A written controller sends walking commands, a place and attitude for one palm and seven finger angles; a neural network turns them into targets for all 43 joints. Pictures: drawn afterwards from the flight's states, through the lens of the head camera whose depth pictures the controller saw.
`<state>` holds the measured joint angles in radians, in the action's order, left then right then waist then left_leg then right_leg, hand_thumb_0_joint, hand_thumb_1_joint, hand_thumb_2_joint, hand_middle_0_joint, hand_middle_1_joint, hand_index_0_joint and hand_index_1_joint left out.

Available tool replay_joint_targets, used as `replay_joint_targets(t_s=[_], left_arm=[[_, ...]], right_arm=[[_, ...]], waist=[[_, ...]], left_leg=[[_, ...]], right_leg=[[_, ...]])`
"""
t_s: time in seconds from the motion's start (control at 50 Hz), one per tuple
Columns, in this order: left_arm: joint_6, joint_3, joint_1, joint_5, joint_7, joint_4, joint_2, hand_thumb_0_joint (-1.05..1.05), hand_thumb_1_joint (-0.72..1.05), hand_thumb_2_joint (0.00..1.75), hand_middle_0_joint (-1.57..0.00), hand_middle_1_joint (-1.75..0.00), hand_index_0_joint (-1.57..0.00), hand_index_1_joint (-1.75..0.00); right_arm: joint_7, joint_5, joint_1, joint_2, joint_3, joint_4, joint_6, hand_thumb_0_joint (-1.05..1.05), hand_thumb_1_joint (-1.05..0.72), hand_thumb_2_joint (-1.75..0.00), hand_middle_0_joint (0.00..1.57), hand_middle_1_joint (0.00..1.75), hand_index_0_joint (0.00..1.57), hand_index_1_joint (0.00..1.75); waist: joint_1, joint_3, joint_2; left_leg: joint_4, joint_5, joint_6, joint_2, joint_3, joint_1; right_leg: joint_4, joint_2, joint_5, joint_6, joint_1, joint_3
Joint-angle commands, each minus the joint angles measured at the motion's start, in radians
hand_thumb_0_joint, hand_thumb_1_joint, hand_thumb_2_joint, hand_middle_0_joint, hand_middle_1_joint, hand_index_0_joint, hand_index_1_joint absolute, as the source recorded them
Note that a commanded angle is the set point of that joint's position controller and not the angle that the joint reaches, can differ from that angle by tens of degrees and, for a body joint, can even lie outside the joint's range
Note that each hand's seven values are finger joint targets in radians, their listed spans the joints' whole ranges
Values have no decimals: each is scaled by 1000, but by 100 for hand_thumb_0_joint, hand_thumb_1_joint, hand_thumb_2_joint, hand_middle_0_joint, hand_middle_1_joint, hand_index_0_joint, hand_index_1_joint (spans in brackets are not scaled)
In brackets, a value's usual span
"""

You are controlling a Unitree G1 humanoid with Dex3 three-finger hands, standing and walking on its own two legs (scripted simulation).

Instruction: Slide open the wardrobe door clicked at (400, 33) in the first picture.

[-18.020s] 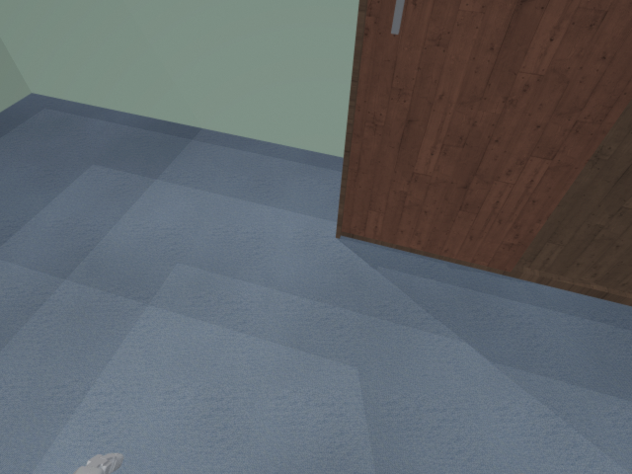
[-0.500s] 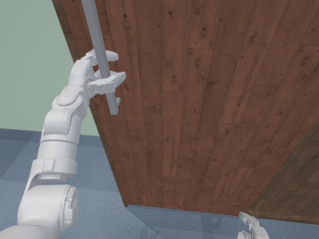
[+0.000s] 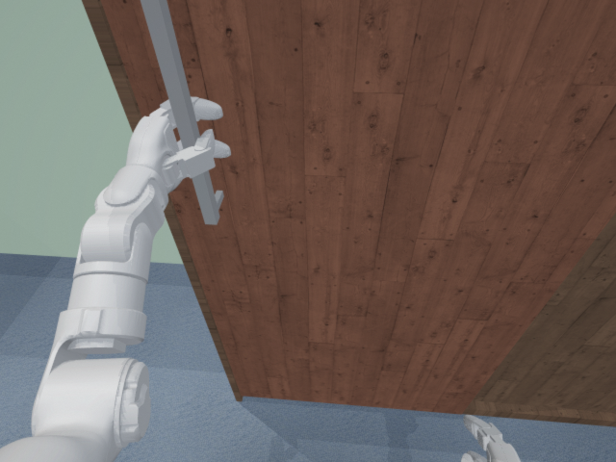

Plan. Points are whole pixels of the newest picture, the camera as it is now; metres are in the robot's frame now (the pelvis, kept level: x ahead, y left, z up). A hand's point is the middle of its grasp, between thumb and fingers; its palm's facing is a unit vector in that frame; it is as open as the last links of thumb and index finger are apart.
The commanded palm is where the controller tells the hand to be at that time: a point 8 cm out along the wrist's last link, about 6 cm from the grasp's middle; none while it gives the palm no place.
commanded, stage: grip the handle and tug to test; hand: left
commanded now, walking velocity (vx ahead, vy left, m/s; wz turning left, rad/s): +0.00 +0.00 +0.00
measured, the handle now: (193, 120) +0.45 +0.17 +0.25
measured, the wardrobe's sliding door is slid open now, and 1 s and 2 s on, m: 0.00 0.01 0.08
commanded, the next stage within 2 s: tug the door sideways, standing still in 0.36 s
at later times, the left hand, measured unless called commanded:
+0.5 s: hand (202, 163) +0.39 +0.15 +0.23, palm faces -0.02 -1.00 -0.03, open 5.8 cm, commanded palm +0.37 +0.19 +0.23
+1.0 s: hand (211, 162) +0.39 +0.14 +0.23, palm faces +0.04 -1.00 -0.05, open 5.8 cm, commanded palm +0.37 +0.13 +0.23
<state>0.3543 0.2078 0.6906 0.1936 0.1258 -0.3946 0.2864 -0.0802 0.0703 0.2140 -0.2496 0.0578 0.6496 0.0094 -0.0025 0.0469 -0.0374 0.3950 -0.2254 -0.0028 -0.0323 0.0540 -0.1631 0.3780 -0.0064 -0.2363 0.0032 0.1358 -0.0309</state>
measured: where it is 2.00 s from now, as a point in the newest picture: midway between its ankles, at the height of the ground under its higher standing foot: outside the picture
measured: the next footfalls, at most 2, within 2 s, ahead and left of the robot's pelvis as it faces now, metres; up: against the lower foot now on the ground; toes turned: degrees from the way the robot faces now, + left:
left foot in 1.82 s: +0.06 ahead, +0.06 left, +0.00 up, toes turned +9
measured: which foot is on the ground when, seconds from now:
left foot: down 0.00-1.00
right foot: down 0.00-1.00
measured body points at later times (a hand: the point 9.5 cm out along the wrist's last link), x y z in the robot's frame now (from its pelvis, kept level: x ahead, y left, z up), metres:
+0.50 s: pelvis +0.03 +0.00 +0.00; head +0.01 -0.02 +0.45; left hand +0.39 +0.20 +0.23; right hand +0.22 -0.23 -0.08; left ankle -0.01 +0.12 -0.74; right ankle -0.02 -0.12 -0.74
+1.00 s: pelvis +0.01 +0.01 +0.00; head +0.00 -0.01 +0.45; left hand +0.38 +0.19 +0.23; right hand +0.22 -0.19 -0.09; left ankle -0.01 +0.12 -0.74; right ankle -0.02 -0.12 -0.74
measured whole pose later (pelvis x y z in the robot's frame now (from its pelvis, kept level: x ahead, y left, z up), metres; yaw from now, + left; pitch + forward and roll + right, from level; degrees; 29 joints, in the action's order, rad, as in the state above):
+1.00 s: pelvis +0.01 +0.01 +0.00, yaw +3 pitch -1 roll +0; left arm 0.47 0.09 0.64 0.14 0.01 -0.16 0.16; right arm -0.05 0.04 0.13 -0.22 0.07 0.65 0.02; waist 0.06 0.03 -0.04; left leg 0.45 -0.27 0.00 0.00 0.00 -0.17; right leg 0.43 -0.04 -0.30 0.00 0.12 -0.08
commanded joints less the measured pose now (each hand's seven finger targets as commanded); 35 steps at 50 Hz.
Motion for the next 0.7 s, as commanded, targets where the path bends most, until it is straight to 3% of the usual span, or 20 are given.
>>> replay_joint_targets(t_s=[0.0, 0.06, 0.14, 0.16, 0.2, 0.28, 0.32, 0.42, 0.44, 0.48, 0.52, 0.58, 0.68], left_arm=[[-71, 62, 428, 12, 4, 290, 199, 0, 90, 90, -45, -140, -45, -140], [-68, 89, 330, 17, 7, 352, 213, 0, 90, 90, -45, -140, -45, -140], [-42, 101, 266, 26, 21, 429, 218, 0, 90, 90, -45, -140, -45, -140], [-40, 119, 217, 25, 21, 453, 234, 0, 90, 90, -45, -140, -45, -140], [-21, 99, 189, 27, 26, 500, 207, 0, 90, 90, -45, -140, -45, -140], [10, 115, 119, 36, 24, 609, 211, 0, 90, 90, -45, -140, -45, -140], [30, 118, 62, 41, 28, 636, 204, 0, 90, 90, -45, -140, -45, -140], [65, 125, 0, 49, 34, 716, 204, 0, 90, 90, -45, -140, -45, -140], [71, 119, 5, 49, 34, 732, 197, 0, 90, 90, -45, -140, -45, -140], [82, 20, 158, 47, 29, 713, 124, 0, 90, 90, -45, -140, -45, -140], [99, 13, 230, 42, 13, 627, 113, 0, 90, 90, -45, -140, -45, -140], [97, -39, 298, 29, 1, 665, 66, 0, 90, 90, -45, -140, -45, -140], [77, -129, 337, 19, -6, 627, -20, 0, 90, 90, -45, -140, -45, -140]], right_arm=[[0, 3, -143, -107, -45, -171, -52, 0, -90, -90, 20, 30, 20, 30], [6, 1, -153, -109, -50, -188, -47, 0, -90, -90, 20, 30, 20, 30], [13, 3, -172, -108, -46, -202, -35, 0, -90, -90, 20, 30, 20, 30], [14, 1, -175, -109, -48, -211, -32, 0, -90, -90, 20, 30, 20, 30], [17, 5, -189, -104, -44, -218, -26, 0, -90, -90, 20, 30, 20, 30], [24, 4, -204, -101, -45, -232, -24, 0, -90, -90, 20, 30, 20, 30], [25, 4, -211, -100, -45, -232, -20, 0, -90, -90, 20, 30, 20, 30], [29, 1, -222, -96, -43, -236, -15, 0, -90, -90, 20, 30, 20, 30], [29, -1, -221, -96, -42, -237, -13, 0, -90, -90, 20, 30, 20, 30], [24, 0, -224, -92, -40, -216, -20, 0, -90, -90, 20, 30, 20, 30], [14, -4, -209, -97, -42, -191, -24, 0, -90, -90, 20, 30, 20, 30], [12, -10, -207, -90, -43, -184, -32, 0, -90, -90, 20, 30, 20, 30], [15, -17, -211, -84, -38, -173, -31, 0, -90, -90, 20, 30, 20, 30]], waist=[[28, 297, 34], [49, 332, 40], [53, 321, 39], [65, 332, 48], [61, 318, 24], [70, 340, 1], [70, 337, 38], [77, 347, 28], [75, 351, 37], [38, 305, 3], [23, 289, 48], [19, 347, -26], [5, 342, 35]], left_leg=[[-5, 315, 47, 30, -24, 153], [0, 382, 46, 28, -20, 170], [1, 402, 47, 29, -8, 154], [0, 419, 46, 28, -11, 160], [3, 443, 45, 27, -5, 160], [12, 490, 44, 28, -3, 181], [18, 512, 44, 28, -1, 178], [33, 579, 44, 30, -2, 187], [36, 599, 43, 30, -4, 190], [43, 575, 42, 27, -9, 214], [48, 526, 45, 32, -12, 207], [69, 597, 44, 36, -17, 249], [70, 562, 44, 32, -39, 244]], right_leg=[[-16, 21, 367, 21, -62, -6], [-2, 22, 437, 22, -102, -10], [6, 20, 491, 20, -123, -6], [7, 21, 498, 21, -137, -9], [14, 20, 524, 21, -132, -10], [21, 21, 571, 21, -144, -9], [29, 23, 605, 18, -151, -13], [46, 20, 678, 14, -161, -13], [51, 21, 688, 14, -162, -16], [36, 21, 637, 11, -94, -18], [29, 26, 606, 10, -71, -19], [47, 19, 637, 15, -73, -17], [56, 16, 597, 15, -58, -27]])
